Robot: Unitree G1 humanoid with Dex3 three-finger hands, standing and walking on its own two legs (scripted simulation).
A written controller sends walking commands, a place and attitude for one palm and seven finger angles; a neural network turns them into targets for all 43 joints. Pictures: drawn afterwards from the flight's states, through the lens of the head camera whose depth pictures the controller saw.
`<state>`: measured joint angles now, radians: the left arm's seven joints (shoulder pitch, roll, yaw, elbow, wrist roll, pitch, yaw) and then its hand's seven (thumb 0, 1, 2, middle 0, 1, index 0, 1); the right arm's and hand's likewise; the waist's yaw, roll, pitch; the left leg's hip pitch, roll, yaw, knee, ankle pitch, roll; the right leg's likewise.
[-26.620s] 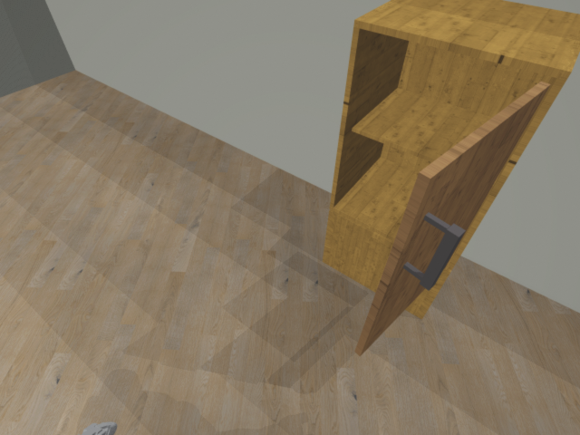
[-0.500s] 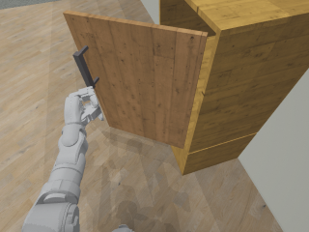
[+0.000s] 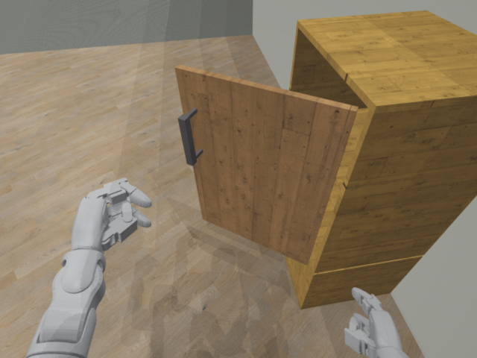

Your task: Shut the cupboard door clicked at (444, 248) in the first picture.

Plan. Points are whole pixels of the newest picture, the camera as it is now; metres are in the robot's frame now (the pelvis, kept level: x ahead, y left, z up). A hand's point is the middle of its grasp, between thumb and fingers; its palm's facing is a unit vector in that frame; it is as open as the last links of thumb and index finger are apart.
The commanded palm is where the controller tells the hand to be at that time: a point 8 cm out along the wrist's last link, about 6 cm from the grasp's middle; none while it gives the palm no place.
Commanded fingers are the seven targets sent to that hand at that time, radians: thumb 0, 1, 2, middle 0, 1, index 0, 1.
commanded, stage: draw the hand back to the body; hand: left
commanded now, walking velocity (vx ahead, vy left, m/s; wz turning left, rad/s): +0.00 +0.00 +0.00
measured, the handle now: (192, 137) +0.63 +0.18 +0.01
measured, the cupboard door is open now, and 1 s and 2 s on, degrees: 53 53 53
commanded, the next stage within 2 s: step back with the hand held close in 0.80 s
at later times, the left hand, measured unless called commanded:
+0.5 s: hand (27, 253) +0.19 +0.27 +0.17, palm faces +0.47 -0.76 -0.45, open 6.7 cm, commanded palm +0.15 +0.30 +0.18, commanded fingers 0.00 0.90 0.90 -0.20 -0.30 -0.20 -0.30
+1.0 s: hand (53, 247) +0.21 +0.25 +0.17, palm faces +0.43 -0.78 -0.45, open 7.4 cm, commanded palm +0.15 +0.28 +0.18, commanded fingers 0.00 0.90 0.90 -0.20 -0.30 -0.20 -0.30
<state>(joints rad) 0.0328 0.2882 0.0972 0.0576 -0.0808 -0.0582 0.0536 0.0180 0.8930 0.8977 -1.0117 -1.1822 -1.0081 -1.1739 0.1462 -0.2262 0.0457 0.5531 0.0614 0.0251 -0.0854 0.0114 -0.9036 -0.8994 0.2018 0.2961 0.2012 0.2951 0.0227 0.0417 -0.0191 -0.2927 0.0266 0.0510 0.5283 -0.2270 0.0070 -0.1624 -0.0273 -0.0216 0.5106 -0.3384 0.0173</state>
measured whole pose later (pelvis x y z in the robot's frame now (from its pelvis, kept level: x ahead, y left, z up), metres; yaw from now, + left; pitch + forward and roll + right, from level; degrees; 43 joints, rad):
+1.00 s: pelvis +0.02 -0.02 +0.01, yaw +0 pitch -3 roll +0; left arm 0.47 0.37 0.36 -0.35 -0.08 -0.09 0.08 0.01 0.89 0.90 -0.21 -0.31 -0.21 -0.30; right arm 0.18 -0.24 0.02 0.61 0.03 -0.05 -0.07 0.01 -0.90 -0.90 0.20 0.30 0.20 0.30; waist 0.04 0.09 -0.01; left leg -0.19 0.04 0.03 0.44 -0.20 -0.01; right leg -0.04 0.00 -0.04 0.38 -0.30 0.00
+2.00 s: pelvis -0.15 +0.01 -0.01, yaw +5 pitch +0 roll -5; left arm 0.41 0.46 0.45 -0.42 -0.03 -0.27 0.15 0.01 0.88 0.90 -0.21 -0.31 -0.21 -0.30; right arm 0.21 -0.20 0.00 0.62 0.00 -0.09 -0.09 0.01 -0.90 -0.90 0.21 0.30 0.20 0.30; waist -0.03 0.04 0.03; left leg -0.49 0.05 0.02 0.58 -0.10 0.07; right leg -0.40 0.09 0.02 0.82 -0.35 0.03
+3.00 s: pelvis -0.21 +0.04 +0.00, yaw -2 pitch +0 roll -1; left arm 0.51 0.37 0.41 -0.30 -0.06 -0.15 0.18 0.01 0.89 0.90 -0.21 -0.30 -0.21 -0.30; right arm 0.28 -0.21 0.03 0.68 0.01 -0.06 -0.09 0.01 -0.90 -0.90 0.21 0.30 0.21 0.30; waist 0.01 0.03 -0.08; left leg -0.34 -0.02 0.11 0.47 -0.14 0.07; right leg -0.10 0.02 -0.03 0.47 -0.37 -0.02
